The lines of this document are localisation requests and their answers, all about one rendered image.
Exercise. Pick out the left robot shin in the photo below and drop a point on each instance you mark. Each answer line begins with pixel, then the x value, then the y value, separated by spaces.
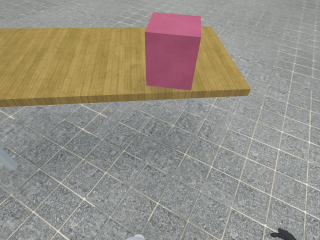
pixel 139 235

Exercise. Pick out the right robot hand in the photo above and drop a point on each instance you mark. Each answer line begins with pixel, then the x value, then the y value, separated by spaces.
pixel 283 234

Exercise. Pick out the table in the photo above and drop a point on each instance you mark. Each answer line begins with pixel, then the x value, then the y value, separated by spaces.
pixel 57 66

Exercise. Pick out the carton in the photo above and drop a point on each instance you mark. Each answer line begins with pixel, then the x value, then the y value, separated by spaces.
pixel 172 44

